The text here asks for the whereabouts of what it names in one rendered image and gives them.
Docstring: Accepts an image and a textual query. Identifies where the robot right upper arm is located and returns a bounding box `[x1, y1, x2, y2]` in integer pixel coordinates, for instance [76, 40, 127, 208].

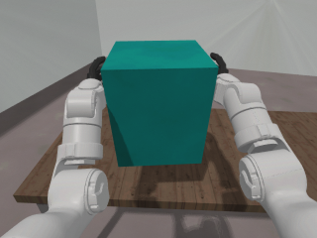
[239, 149, 317, 238]

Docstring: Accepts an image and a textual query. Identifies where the table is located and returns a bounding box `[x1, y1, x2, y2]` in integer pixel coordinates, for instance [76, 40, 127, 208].
[13, 104, 317, 213]

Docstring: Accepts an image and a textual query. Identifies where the robot left hand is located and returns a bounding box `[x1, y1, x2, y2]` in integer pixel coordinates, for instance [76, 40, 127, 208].
[86, 56, 106, 95]

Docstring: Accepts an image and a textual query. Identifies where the left robot forearm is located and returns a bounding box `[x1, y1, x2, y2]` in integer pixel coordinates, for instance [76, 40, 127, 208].
[48, 78, 106, 205]

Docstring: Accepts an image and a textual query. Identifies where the right robot forearm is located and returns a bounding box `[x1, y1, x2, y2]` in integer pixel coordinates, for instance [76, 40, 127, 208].
[213, 73, 307, 190]

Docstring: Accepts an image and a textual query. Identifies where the carton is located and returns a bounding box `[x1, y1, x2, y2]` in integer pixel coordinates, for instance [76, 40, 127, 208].
[100, 40, 219, 167]

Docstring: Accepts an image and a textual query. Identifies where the robot right hand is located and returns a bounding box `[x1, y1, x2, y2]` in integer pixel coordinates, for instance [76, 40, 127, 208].
[210, 53, 229, 75]

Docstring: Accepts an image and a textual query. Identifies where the robot left upper arm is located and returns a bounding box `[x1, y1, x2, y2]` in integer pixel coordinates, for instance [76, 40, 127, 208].
[0, 168, 110, 238]

